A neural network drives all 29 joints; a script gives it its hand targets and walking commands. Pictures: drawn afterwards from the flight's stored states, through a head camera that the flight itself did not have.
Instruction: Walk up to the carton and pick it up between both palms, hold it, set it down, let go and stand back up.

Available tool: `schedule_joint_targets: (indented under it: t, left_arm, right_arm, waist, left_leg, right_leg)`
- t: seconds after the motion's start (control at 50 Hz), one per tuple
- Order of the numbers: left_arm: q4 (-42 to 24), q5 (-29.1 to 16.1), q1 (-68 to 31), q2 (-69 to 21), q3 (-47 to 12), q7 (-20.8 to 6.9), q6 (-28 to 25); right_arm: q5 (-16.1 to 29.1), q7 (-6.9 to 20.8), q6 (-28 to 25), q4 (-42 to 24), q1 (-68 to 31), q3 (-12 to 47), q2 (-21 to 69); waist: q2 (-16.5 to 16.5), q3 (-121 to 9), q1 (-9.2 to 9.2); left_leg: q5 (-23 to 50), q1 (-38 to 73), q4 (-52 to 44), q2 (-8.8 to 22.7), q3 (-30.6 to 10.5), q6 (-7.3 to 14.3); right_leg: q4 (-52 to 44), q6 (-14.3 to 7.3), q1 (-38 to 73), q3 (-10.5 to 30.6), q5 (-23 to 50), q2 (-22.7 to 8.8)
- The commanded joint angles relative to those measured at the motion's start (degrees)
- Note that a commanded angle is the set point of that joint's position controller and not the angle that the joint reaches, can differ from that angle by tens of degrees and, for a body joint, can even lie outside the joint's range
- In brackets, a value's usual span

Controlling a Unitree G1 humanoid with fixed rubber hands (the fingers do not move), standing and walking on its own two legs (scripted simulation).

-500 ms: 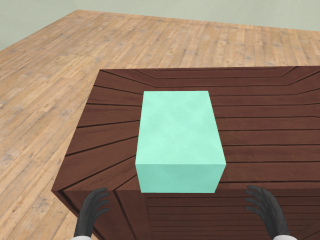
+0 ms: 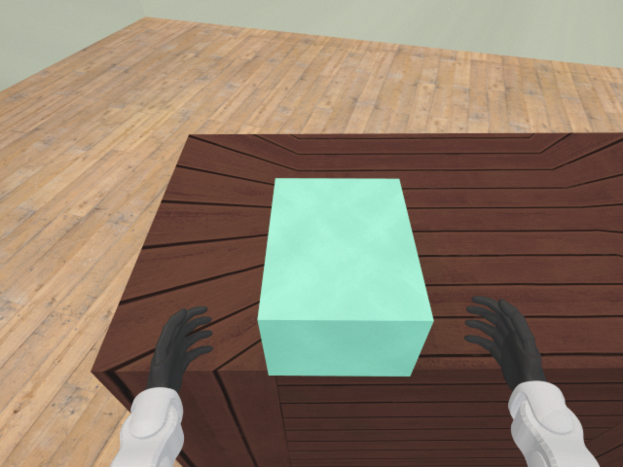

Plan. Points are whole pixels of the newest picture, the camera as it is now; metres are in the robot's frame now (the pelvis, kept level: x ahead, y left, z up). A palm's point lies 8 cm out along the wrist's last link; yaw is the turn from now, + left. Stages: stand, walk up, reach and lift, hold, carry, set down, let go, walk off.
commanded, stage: reach and lift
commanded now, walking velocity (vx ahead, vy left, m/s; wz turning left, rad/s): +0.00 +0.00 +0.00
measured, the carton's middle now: (338, 270) +0.44 -0.01 -0.04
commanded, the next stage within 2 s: none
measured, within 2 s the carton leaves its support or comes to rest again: neither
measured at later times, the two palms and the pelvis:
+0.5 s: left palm (165, 298) +0.31 +0.22 +0.07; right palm (503, 287) +0.33 -0.22 +0.07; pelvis +0.01 +0.00 +0.00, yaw +0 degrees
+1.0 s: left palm (180, 226) +0.40 +0.21 +0.11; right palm (498, 217) +0.41 -0.22 +0.12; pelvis +0.01 -0.01 +0.00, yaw +0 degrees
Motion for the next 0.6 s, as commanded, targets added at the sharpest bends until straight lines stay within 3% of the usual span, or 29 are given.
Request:
schedule_joint_targets:
  t: [0.0,0.02,0.04,0.08,0.1,0.12,0.14,0.16,0.2,0.22,0.26,0.3,0.32,0.36,0.4,0.46,0.5,0.54,0.56,0.58]
  left_arm:
    - [-12.5,0.2,-15.1,4.6,2.7,-0.1,3.3]
    - [-12.7,0.0,-17.1,4.2,2.2,0.0,4.5]
    - [-13.1,0.3,-15.3,4.0,3.2,-0.1,5.5]
    - [-14.3,1.5,-15.7,4.4,4.4,-0.5,8.1]
    - [-13.6,2.0,-17.5,4.8,6.2,-0.8,9.7]
    - [-12.8,2.4,-16.9,4.1,6.0,-1.4,10.8]
    - [-12.8,2.2,-19.1,4.6,7.2,-1.6,11.3]
    - [-13.5,2.4,-18.7,4.6,6.9,-1.6,11.6]
    - [-14.2,2.9,-20.8,4.7,8.1,-2.3,12.4]
    - [-16.6,3.3,-21.7,4.6,8.1,-2.2,12.4]
    - [-18.6,2.7,-23.1,6.3,9.2,-2.3,13.0]
    - [-20.5,3.3,-22.9,5.1,9.7,-2.4,13.7]
    - [-18.7,3.0,-22.7,4.8,9.1,-2.8,14.3]
    - [-16.3,3.0,-23.9,6.3,9.6,-3.5,15.2]
    - [-16.0,2.8,-27.4,6.2,9.2,-3.7,16.3]
    - [-13.6,3.4,-32.4,6.4,9.5,-4.1,16.6]
    - [-13.6,3.5,-34.5,6.9,9.5,-4.0,16.5]
    - [-13.4,2.9,-38.0,8.2,9.4,-3.3,15.9]
    - [-13.3,2.8,-38.2,7.5,9.5,-3.1,16.1]
    - [-13.2,3.6,-37.5,8.3,10.2,-3.3,16.3]
  right_arm:
    - [0.1,0.1,2.5,-11.0,-13.3,-3.7,-6.8]
    - [0.2,0.2,3.9,-10.9,-14.5,-4.1,-7.2]
    - [0.8,0.1,4.6,-10.6,-13.4,-3.6,-5.6]
    - [0.7,-0.2,6.5,-11.1,-15.0,-3.8,-6.4]
    - [0.3,-0.4,7.2,-12.2,-17.6,-3.6,-7.4]
    - [-0.1,-0.4,7.6,-9.9,-17.0,-3.8,-7.6]
    - [0.3,-0.5,7.9,-9.7,-20.0,-3.8,-7.9]
    - [-0.5,-0.7,7.9,-10.5,-19.9,-4.2,-7.6]
    - [0.2,-1.0,7.6,-10.9,-22.1,-3.1,-7.3]
    - [0.8,-1.2,7.6,-12.2,-21.8,-3.3,-7.5]
    - [1.6,-1.4,7.1,-12.5,-24.3,-2.9,-8.8]
    - [1.6,-2.0,6.9,-11.5,-24.5,-3.8,-9.4]
    - [1.0,-2.3,7.0,-10.7,-25.2,-3.3,-10.3]
    - [1.1,-2.8,7.6,-9.6,-27.2,-2.1,-9.6]
    - [1.2,-2.8,8.6,-8.4,-30.0,-2.5,-10.9]
    - [1.6,-2.4,9.5,-5.4,-33.3,-2.7,-10.5]
    - [2.1,-2.5,9.7,-5.8,-36.5,-3.6,-12.2]
    - [3.6,-2.4,9.3,-4.7,-39.4,-2.7,-13.6]
    - [3.7,-2.3,9.4,-3.7,-41.0,-3.4,-14.0]
    - [4.4,-2.5,9.2,-4.0,-40.1,-2.8,-13.6]
  waist:
    - [2.4,-7.3,0.11]
    - [2.6,-7.1,-0.32]
    - [3.2,-7.4,0.56]
    - [3.5,-8.2,-0.17]
    - [1.6,-8.3,0.75]
    - [1.1,-5.7,-0.28]
    - [1.7,-7.8,0.79]
    - [0.3,-7.0,0.02]
    - [1.0,-10.1,1.18]
    - [2.9,-10.8,1.05]
    - [1.7,-13.5,0.99]
    - [3.0,-15.0,0.15]
    - [1.8,-15.1,-0.7]
    - [0.3,-13.3,0.13]
    - [0.8,-12.4,-1.82]
    - [0.9,-12.3,-1.34]
    - [1.2,-14.1,-2.35]
    - [3.3,-19.1,-1.47]
    - [2.9,-20.9,-2.43]
    - [2.6,-22.8,-1.87]
  left_leg:
    - [8.4,4.0,-3.0,-0.9,-1.9,-1.6]
    - [8.2,3.9,-3.3,-1.3,-1.8,-2.2]
    - [9.7,6.1,-3.1,-1.4,-1.6,-1.4]
    - [12.6,6.5,-3.0,-1.4,-2.0,-1.6]
    - [12.6,5.3,-2.8,-1.4,-1.7,-1.2]
    - [12.2,5.3,-3.5,-1.5,-1.5,-1.1]
    - [11.8,5.8,-2.8,-1.3,-0.8,-1.3]
    - [11.8,6.2,-3.0,-1.3,-1.6,-1.2]
    - [14.7,7.3,-2.4,-1.5,-0.8,-1.3]
    - [17.0,7.4,-2.0,-1.8,-1.0,-1.5]
    - [20.8,8.5,-1.2,-2.0,-0.5,-1.8]
    - [24.0,9.0,-0.7,-2.5,-0.7,-2.6]
    - [23.5,9.9,-0.8,-2.1,-0.7,-2.4]
    - [23.1,8.8,-0.5,-2.5,0.0,-2.4]
    - [19.1,7.1,-1.3,-2.2,-1.0,-2.0]
    - [15.9,6.4,-1.9,-1.8,-0.5,-1.5]
    - [14.4,5.2,-1.3,-2.2,-0.9,-1.3]
    - [21.7,7.0,0.0,-1.7,-1.3,-2.0]
    - [23.5,8.2,0.3,-1.7,-1.8,-2.1]
    - [25.1,8.6,0.8,-2.0,-1.3,-1.9]
  right_leg:
    - [-4.9,-2.0,-2.9,1.7,3.6,1.0]
    - [-4.9,-1.5,-3.8,0.6,1.5,1.1]
    - [-5.3,-2.2,-3.7,1.1,2.8,1.2]
    - [-5.6,-1.7,-2.8,0.4,5.5,1.8]
    - [-5.4,-1.5,-2.3,0.7,6.6,1.7]
    - [-6.0,-1.3,-2.3,0.9,6.4,1.9]
    - [-5.6,-1.6,-2.9,1.6,5.9,1.1]
    - [-5.5,-1.0,-3.8,0.5,5.9,1.9]
    - [-5.0,-1.2,-1.8,0.6,8.9,1.8]
    - [-4.5,-1.3,-0.8,0.7,9.5,2.3]
    - [-3.9,-1.2,-0.5,0.4,13.9,2.6]
    - [-3.8,-0.7,0.2,-0.5,17.1,3.0]
    - [-4.2,-0.5,0.0,-0.6,17.6,3.2]
    - [-3.5,0.0,0.3,-0.1,20.6,2.8]
    - [-3.9,0.3,0.0,-0.1,17.8,2.5]
    - [-4.3,0.0,-1.2,-0.5,14.5,2.3]
    - [-3.6,0.8,-0.9,-0.9,14.0,2.4]
    - [-2.7,-0.1,-0.4,-0.4,19.6,2.7]
    - [-2.8,0.2,0.5,-1.1,21.2,3.1]
    - [-2.4,0.3,0.4,-0.7,24.3,3.6]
